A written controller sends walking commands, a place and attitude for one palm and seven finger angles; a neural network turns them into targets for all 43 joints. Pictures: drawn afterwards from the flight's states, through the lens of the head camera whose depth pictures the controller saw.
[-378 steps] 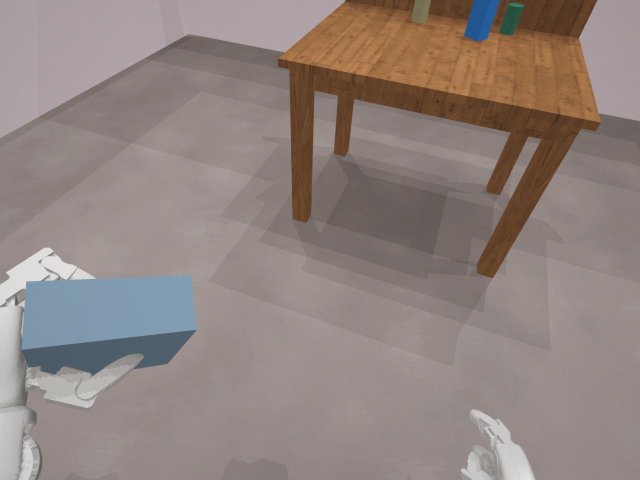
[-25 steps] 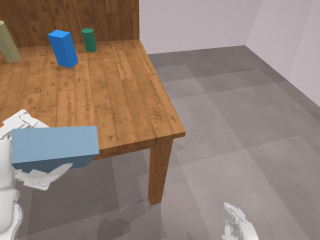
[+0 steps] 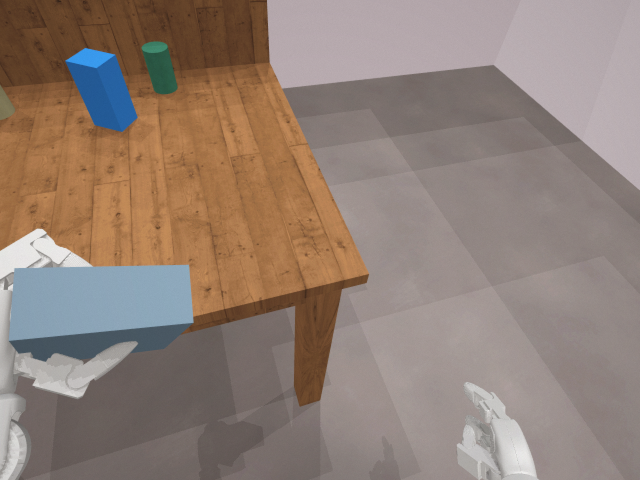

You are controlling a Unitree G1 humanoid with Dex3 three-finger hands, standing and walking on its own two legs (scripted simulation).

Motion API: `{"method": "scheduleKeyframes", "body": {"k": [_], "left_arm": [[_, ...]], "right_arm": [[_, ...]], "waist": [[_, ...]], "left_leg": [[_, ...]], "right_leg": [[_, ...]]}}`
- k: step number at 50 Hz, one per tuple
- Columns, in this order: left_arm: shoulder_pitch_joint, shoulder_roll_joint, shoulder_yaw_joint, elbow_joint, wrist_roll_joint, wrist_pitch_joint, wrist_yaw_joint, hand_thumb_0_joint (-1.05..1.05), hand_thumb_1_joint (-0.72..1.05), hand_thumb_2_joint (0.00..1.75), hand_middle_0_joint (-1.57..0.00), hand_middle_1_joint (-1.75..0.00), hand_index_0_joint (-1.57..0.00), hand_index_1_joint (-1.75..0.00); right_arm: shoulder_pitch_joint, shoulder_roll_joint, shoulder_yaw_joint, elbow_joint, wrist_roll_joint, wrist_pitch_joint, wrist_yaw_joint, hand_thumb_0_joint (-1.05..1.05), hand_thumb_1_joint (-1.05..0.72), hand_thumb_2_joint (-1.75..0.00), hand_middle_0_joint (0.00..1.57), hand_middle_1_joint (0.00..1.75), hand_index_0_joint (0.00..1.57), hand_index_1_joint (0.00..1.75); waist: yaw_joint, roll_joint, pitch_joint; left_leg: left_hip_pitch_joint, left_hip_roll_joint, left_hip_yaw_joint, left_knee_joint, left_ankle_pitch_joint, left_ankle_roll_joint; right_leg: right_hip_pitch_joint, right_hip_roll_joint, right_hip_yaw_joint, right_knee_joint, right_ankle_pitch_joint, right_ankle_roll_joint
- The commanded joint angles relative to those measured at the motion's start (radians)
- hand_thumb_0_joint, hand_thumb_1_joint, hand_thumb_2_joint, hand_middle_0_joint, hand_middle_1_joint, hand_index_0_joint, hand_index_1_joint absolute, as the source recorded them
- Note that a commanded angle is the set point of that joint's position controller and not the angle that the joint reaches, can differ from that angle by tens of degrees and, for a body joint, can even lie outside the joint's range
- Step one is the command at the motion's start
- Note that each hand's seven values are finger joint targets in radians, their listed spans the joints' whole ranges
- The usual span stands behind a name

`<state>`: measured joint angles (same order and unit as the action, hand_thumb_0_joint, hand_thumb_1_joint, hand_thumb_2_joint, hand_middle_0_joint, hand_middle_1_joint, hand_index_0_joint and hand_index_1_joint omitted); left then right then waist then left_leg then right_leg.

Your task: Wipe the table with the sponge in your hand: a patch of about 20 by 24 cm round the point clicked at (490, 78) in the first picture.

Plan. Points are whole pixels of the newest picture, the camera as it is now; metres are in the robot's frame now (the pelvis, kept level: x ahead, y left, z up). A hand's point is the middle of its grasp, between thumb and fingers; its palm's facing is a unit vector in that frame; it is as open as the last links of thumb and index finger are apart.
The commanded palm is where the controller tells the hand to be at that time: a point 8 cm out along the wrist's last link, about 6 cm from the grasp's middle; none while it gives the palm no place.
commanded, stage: come to a stop and stand still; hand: left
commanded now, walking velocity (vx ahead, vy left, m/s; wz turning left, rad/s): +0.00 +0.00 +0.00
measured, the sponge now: (130, 315) +0.23 +0.21 +0.13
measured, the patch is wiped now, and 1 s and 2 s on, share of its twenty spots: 0.00 0.00 0.00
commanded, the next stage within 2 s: look again from close up in 0.06 s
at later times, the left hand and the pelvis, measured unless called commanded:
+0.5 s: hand (72, 327) +0.21 +0.24 +0.16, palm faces +0.38 -0.85 -0.37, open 9.3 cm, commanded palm +0.15 +0.28 +0.17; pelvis -0.01 -0.01 +0.00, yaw +1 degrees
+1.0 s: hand (120, 280) +0.26 +0.22 +0.15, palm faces +0.36 -0.86 -0.35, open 9.3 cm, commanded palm +0.20 +0.27 +0.17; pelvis +0.03 -0.01 -0.02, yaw -1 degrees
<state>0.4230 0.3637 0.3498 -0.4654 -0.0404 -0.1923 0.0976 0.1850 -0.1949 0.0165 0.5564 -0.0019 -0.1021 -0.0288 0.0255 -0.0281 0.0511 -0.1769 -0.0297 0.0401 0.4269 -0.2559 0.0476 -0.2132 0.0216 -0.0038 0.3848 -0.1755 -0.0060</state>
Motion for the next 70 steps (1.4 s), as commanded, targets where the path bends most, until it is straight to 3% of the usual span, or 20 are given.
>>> {"method": "scheduleKeyframes", "body": {"k": [1,9,27,33,38,43,48,51,52,53,55,58,60,61,62,63,64,67,68,70], "left_arm": [[-0.069,0.157,0.105,-0.232,-0.007,-0.066,0.028,0.0,0.1,1.3,-1.2,-1.6,-1.2,-1.6],[-0.078,0.14,0.085,-0.191,-0.007,-0.054,0.03,0.0,0.1,1.3,-1.2,-1.6,-1.2,-1.6],[-0.059,0.154,0.093,-0.19,-0.007,-0.049,0.034,0.0,0.1,1.3,-1.2,-1.6,-1.2,-1.6],[-0.115,0.13,0.058,-0.172,0.003,-0.047,0.035,0.0,0.1,1.3,-1.2,-1.6,-1.2,-1.6],[-0.162,0.145,0.07,-0.186,0.014,-0.055,0.042,0.0,0.1,1.3,-1.2,-1.6,-1.2,-1.6],[-0.136,0.155,0.086,-0.18,0.007,-0.066,0.041,0.0,0.1,1.3,-1.2,-1.6,-1.2,-1.6],[-0.07,0.197,0.142,-0.219,-0.006,-0.086,0.048,0.0,0.1,1.3,-1.2,-1.6,-1.2,-1.6],[-0.031,0.192,0.151,-0.264,-0.015,-0.094,0.044,0.0,0.1,1.3,-1.2,-1.6,-1.2,-1.6],[-0.024,0.191,0.149,-0.293,-0.019,-0.093,0.041,0.0,0.1,1.3,-1.2,-1.6,-1.2,-1.6],[-0.025,0.197,0.142,-0.328,-0.01,-0.097,0.044,0.0,0.1,1.3,-1.2,-1.6,-1.2,-1.6],[0.0,0.195,0.141,-0.294,-0.002,-0.084,0.043,0.0,0.1,1.3,-1.2,-1.6,-1.2,-1.6],[0.01,0.187,0.134,-0.29,0.0,-0.069,0.045,0.0,0.1,1.3,-1.2,-1.6,-1.2,-1.6],[0.036,0.191,0.155,-0.258,-0.006,-0.065,0.046,0.0,0.1,1.3,-1.2,-1.6,-1.2,-1.6],[0.032,0.204,0.178,-0.252,-0.008,-0.07,0.046,0.0,0.1,1.3,-1.2,-1.6,-1.2,-1.6],[0.042,0.215,0.187,-0.227,-0.009,-0.068,0.046,0.0,0.1,1.3,-1.2,-1.6,-1.2,-1.6],[0.005,0.238,0.226,-0.242,-0.031,-0.088,0.043,0.0,0.1,1.3,-1.2,-1.6,-1.2,-1.6],[0.02,0.23,0.234,-0.24,-0.038,-0.102,0.044,0.0,0.1,1.3,-1.2,-1.6,-1.2,-1.6],[-0.049,0.197,0.18,-0.297,-0.017,-0.111,0.04,0.0,0.1,1.3,-1.2,-1.6,-1.2,-1.6],[-0.063,0.174,0.157,-0.293,-0.011,-0.111,0.048,0.0,0.1,1.3,-1.2,-1.6,-1.2,-1.6],[-0.059,0.167,0.134,-0.282,-0.009,-0.093,0.059,0.0,0.1,1.3,-1.2,-1.6,-1.2,-1.6]], "right_arm": [[-0.066,-0.131,-0.051,-0.157,0.001,-0.052,-0.017,0.0,-0.9,-0.9,0.2,0.3,0.2,0.3],[-0.068,-0.13,-0.047,-0.152,0.001,-0.042,-0.024,0.0,-0.9,-0.9,0.2,0.3,0.2,0.3],[-0.071,-0.138,-0.054,-0.149,0.004,-0.037,-0.03,0.0,-0.9,-0.9,0.2,0.3,0.2,0.3],[-0.072,-0.148,-0.061,-0.14,-0.004,-0.034,-0.036,0.0,-0.9,-0.9,0.2,0.3,0.2,0.3],[-0.072,-0.145,-0.06,-0.14,-0.004,-0.037,-0.04,0.0,-0.9,-0.9,0.2,0.3,0.2,0.3],[-0.061,-0.144,-0.064,-0.137,0.0,-0.041,-0.028,0.0,-0.9,-0.9,0.2,0.3,0.2,0.3],[-0.062,-0.13,-0.068,-0.137,0.013,-0.026,-0.006,0.0,-0.9,-0.9,0.2,0.3,0.2,0.3],[-0.054,-0.129,-0.065,-0.134,0.013,-0.012,-0.007,0.0,-0.9,-0.9,0.2,0.3,0.2,0.3],[-0.054,-0.144,-0.068,-0.137,0.016,-0.015,-0.012,0.0,-0.9,-0.9,0.2,0.3,0.2,0.3],[-0.03,-0.131,-0.07,-0.144,0.013,-0.021,-0.007,0.0,-0.9,-0.9,0.2,0.3,0.2,0.3],[-0.014,-0.131,-0.082,-0.135,-0.016,-0.027,0.005,0.0,-0.9,-0.9,0.2,0.3,0.2,0.3],[-0.014,-0.13,-0.078,-0.139,0.004,-0.033,0.01,0.0,-0.9,-0.9,0.2,0.3,0.2,0.3],[-0.038,-0.131,-0.067,-0.143,0.004,-0.029,0.002,0.0,-0.9,-0.9,0.2,0.3,0.2,0.3],[-0.05,-0.135,-0.066,-0.146,0.007,-0.026,0.0,0.0,-0.9,-0.9,0.2,0.3,0.2,0.3],[-0.065,-0.133,-0.064,-0.149,0.011,-0.022,0.001,0.0,-0.9,-0.9,0.2,0.3,0.2,0.3],[-0.08,-0.139,-0.078,-0.166,0.01,-0.038,0.008,0.0,-0.9,-0.9,0.2,0.3,0.2,0.3],[-0.029,-0.147,-0.081,-0.154,0.011,-0.034,0.018,0.0,-0.9,-0.9,0.2,0.3,0.2,0.3],[-0.066,-0.107,-0.047,-0.129,0.017,-0.01,0.029,0.0,-0.9,-0.9,0.2,0.3,0.2,0.3],[-0.067,-0.088,-0.034,-0.119,0.009,-0.005,0.018,0.0,-0.9,-0.9,0.2,0.3,0.2,0.3],[-0.063,-0.083,-0.027,-0.095,-0.004,-0.017,-0.006,0.0,-0.9,-0.9,0.2,0.3,0.2,0.3]], "waist": [[-0.004,0.092,-0.22],[-0.005,0.084,-0.165],[-0.005,0.09,-0.157],[-0.017,0.091,-0.091],[-0.018,0.12,-0.07],[-0.021,0.038,-0.092],[-0.019,-0.063,-0.159],[-0.04,0.069,-0.167],[-0.052,0.229,-0.176],[-0.064,0.297,-0.173],[-0.068,0.235,-0.129],[-0.053,0.169,-0.089],[-0.023,0.185,-0.132],[-0.003,0.132,-0.179],[0.007,-0.002,-0.249],[0.004,-0.107,-0.27],[-0.001,-0.086,-0.216],[-0.005,-0.024,-0.101],[-0.017,-0.009,-0.124],[-0.022,-0.023,-0.16]], "left_leg": [[-0.006,0.069,-0.045,-0.059,0.324,-0.087],[-0.05,0.064,-0.051,-0.104,0.169,-0.072],[-0.073,0.062,-0.062,-0.124,0.133,-0.067],[-0.136,0.104,-0.106,-0.159,-0.291,-0.021],[-0.153,0.147,-0.141,-0.123,-0.321,0.021],[-0.14,0.081,-0.047,0.09,-0.082,-0.006],[-0.245,0.039,-0.001,0.3,-0.046,-0.041],[-0.001,0.074,-0.044,0.059,0.123,-0.016],[0.17,0.158,-0.158,0.022,0.392,0.009],[0.336,0.246,-0.273,0.005,0.683,0.036],[0.419,0.282,-0.307,0.013,0.734,0.062],[0.257,0.225,-0.152,0.046,0.674,0.039],[0.026,0.174,-0.024,0.19,0.677,-0.009],[-0.115,0.146,-0.014,0.347,0.609,-0.031],[-0.319,0.058,0.039,0.626,0.433,-0.063],[-0.449,-0.025,0.016,0.877,-0.096,-0.076],[-0.442,0.016,-0.117,0.957,-0.241,-0.058],[-0.288,0.14,-0.203,0.682,-0.278,-0.052],[-0.181,0.126,-0.129,0.524,-0.211,-0.046],[-0.036,0.042,0.018,0.253,0.003,-0.053]], "right_leg": [[0.174,-0.033,0.026,0.012,0.317,-0.007],[0.152,-0.031,0.038,-0.031,0.2,-0.006],[0.169,-0.028,0.032,-0.043,0.178,-0.003],[0.053,-0.021,0.073,-0.022,-0.197,-0.022],[0.014,-0.015,0.073,0.075,-0.169,-0.04],[0.023,-0.084,0.205,0.056,-0.064,-0.098],[0.183,-0.25,0.388,0.062,0.229,-0.198],[0.034,-0.133,0.2,0.247,0.263,-0.107],[-0.138,-0.038,0.075,0.42,0.21,-0.044],[-0.353,0.01,-0.024,0.559,-0.117,-0.01],[-0.536,0.004,-0.051,0.656,-0.332,-0.023],[-0.405,-0.01,-0.127,0.458,-0.213,-0.032],[-0.023,0.021,-0.175,0.2,-0.026,-0.05],[0.212,0.011,-0.142,0.104,0.118,-0.075],[0.422,-0.127,0.065,0.132,0.378,-0.168],[0.425,-0.335,0.386,0.085,0.616,-0.29],[0.262,-0.421,0.512,0.01,0.542,-0.301],[-0.042,-0.376,0.329,0.015,0.387,-0.221],[-0.09,-0.313,0.201,0.016,0.34,-0.183],[-0.091,-0.211,0.079,0.008,0.112,-0.121]]}}
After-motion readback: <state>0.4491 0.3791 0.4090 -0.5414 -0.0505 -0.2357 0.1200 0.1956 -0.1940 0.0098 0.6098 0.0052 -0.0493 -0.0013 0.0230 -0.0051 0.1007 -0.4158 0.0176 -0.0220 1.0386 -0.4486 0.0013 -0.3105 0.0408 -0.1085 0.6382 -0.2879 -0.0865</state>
